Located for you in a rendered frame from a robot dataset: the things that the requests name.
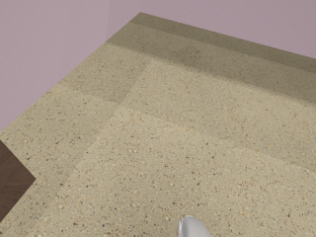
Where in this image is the robot right thigh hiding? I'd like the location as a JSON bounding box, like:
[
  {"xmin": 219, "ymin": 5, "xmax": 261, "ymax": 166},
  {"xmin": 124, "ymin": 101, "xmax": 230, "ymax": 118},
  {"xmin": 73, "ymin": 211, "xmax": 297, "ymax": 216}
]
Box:
[{"xmin": 177, "ymin": 217, "xmax": 211, "ymax": 237}]

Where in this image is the cabinet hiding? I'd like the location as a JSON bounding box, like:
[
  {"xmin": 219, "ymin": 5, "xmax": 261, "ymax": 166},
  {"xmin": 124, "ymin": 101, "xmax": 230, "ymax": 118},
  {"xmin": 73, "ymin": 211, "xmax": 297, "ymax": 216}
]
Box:
[{"xmin": 0, "ymin": 140, "xmax": 36, "ymax": 222}]

